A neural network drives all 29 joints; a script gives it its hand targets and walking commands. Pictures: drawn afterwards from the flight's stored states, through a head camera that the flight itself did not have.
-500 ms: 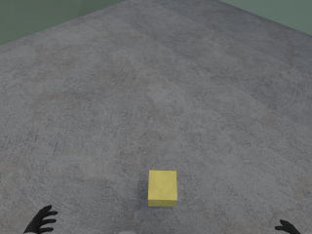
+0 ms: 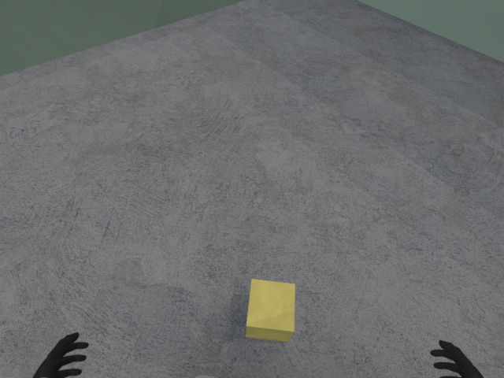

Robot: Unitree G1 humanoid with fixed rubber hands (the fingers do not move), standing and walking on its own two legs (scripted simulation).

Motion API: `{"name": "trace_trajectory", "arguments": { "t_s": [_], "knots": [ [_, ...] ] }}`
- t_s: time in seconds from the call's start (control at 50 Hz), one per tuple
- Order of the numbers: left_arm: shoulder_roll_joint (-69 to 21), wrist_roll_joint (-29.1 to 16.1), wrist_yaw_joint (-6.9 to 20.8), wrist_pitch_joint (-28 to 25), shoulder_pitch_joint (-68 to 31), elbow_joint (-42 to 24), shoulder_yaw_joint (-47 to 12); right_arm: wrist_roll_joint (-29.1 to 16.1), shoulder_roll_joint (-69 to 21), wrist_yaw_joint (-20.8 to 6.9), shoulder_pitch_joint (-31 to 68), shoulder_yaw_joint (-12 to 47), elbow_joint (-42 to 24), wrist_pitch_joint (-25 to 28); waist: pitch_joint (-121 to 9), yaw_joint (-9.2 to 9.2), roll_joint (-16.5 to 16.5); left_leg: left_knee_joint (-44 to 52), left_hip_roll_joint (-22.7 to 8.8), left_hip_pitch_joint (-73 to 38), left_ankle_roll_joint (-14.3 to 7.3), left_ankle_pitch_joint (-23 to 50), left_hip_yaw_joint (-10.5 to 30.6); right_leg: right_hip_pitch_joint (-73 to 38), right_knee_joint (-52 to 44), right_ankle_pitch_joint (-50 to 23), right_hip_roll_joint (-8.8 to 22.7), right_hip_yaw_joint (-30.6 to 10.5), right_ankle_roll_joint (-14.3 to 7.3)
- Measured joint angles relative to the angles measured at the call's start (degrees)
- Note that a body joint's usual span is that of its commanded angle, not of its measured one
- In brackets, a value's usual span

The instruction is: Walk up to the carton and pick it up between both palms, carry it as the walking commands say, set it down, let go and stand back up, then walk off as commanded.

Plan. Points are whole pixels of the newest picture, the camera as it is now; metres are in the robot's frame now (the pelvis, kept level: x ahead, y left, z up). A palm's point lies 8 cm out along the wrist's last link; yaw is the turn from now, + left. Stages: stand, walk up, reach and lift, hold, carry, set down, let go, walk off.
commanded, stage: walk up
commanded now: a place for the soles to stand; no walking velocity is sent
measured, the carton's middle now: (269, 311) +0.40 -0.07 -0.68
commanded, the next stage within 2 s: none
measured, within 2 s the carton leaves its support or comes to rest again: neither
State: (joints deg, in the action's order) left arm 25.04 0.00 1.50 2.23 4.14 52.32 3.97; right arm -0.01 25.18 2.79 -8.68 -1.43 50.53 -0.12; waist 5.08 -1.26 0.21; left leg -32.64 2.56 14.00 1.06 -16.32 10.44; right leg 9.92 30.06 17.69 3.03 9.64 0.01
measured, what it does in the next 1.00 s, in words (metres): stands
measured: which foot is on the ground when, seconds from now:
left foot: down 0.00-1.00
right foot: down 0.00-1.00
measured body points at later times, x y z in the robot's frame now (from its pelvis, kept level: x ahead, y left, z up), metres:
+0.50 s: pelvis +0.00 -0.01 +0.00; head +0.02 +0.00 +0.45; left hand +0.11 +0.33 -0.11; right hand +0.13 -0.35 -0.09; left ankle +0.02 +0.13 -0.73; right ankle -0.02 -0.12 -0.73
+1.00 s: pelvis +0.00 -0.01 +0.00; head +0.01 +0.01 +0.45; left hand +0.09 +0.33 -0.11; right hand +0.13 -0.34 -0.09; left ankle +0.02 +0.13 -0.73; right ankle -0.02 -0.12 -0.73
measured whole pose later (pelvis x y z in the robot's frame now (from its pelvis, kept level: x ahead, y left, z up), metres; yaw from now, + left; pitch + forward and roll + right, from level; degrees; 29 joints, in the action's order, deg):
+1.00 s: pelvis +0.00 -0.01 +0.00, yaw +2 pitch -3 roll -1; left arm 25.3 -0.1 1.6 2.5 6.9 51.8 3.9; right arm 0.5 24.6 3.3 -8.9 -1.3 50.3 -0.1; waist 5.1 -1.6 1.2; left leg -32.5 2.4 13.8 1.4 -15.7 10.4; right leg 9.0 30.7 18.5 2.7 9.4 -0.3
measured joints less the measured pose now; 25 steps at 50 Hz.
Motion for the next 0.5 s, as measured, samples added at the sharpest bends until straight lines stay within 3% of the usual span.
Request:
{"name": "trace_trajectory", "arguments": {
  "t_s": [0.2,0.36,0.5],
  "knots": [
    [-0.43,0.38,0.16,-0.19,1.37,0.72,0.06,-0.21,1.05,0.43,-0.62,-0.47,-0.05,-0.22,-0.08,0.07,-0.7,-1.31,-0.39,0.42,0.3,-0.61,0.67,-0.68,-0.26,0.2,-0.52,0.88,-0.5],
    [0.06,0.11,0.22,0.7,1.66,-0.64,0.31,0.5,-0.03,0.64,-1.58,0.03,-0.67,-0.13,0.07,0.03,1.26,-1.05,0.22,0.09,0.11,-0.67,0.14,0.24,1.92,1.35,-0.18,-1.1,-0.09],
    [-0.7,0.27,0.01,-0.5,2.16,0.3,-0.28,-0.21,0.72,0.58,-0.93,-0.38,-0.8,-0.2,-0.13,0.33,-0.48,-1.13,-0.77,0.24,0.28,-0.29,0.23,-1.34,-0.59,0.39,-1.15,0.23,-0.86]
  ]
}}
